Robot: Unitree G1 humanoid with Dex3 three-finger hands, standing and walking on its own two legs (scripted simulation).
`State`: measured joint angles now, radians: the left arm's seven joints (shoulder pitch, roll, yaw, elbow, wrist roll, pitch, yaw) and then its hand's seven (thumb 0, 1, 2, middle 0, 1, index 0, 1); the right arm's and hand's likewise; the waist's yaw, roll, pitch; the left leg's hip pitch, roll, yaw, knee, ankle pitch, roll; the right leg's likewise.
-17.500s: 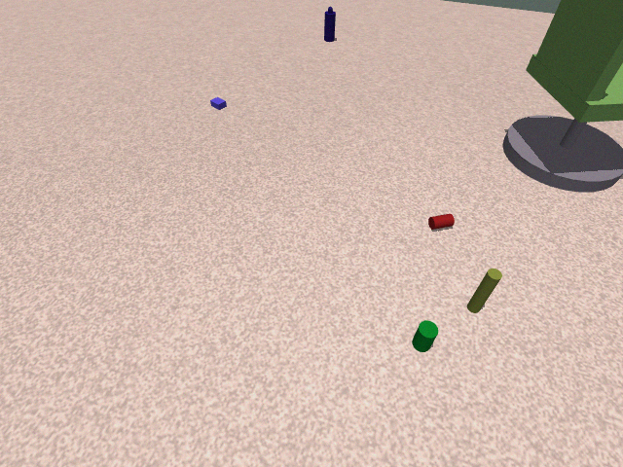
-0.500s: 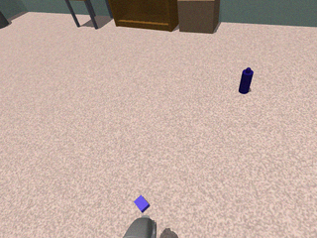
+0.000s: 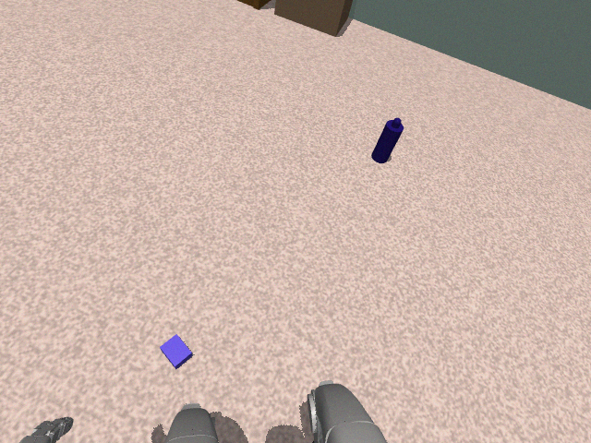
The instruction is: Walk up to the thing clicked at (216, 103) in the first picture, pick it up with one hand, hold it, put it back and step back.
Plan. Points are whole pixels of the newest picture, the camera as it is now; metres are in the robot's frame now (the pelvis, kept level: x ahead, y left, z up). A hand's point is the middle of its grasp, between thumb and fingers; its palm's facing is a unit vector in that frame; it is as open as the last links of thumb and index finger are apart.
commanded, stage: walk up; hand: left
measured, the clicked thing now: (176, 351) +0.43 +0.24 -0.71
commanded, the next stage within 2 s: stand in 1.46 s
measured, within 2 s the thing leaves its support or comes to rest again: neither
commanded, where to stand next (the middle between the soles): +0.06 -0.01 m, yaw +3 degrees
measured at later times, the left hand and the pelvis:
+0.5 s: hand out of the picture -0.03 +0.34 -0.09, palm faces +0.07 -0.80 -0.60, open 7.4 cm; pelvis -0.02 +0.01 +0.01, yaw +3 degrees
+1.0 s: hand out of the picture +0.11 +0.26 -0.17, palm faces -0.02 -0.96 -0.29, open 7.4 cm; pelvis +0.00 -0.01 +0.00, yaw +1 degrees
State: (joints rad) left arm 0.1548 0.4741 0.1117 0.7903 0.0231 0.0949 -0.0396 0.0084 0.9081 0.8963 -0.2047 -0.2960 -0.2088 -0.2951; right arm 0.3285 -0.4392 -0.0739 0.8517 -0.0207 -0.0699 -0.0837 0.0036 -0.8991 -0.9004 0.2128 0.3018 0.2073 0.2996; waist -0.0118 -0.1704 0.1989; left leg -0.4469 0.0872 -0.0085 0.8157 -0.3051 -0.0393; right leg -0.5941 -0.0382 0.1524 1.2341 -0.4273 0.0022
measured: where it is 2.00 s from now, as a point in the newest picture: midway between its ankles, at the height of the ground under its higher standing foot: outside the picture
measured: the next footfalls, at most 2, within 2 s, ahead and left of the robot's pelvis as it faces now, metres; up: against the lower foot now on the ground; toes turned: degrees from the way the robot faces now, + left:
right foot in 0.10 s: +0.07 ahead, -0.20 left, +0.00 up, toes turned +1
left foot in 0.52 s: +0.07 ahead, +0.17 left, +0.00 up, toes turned +4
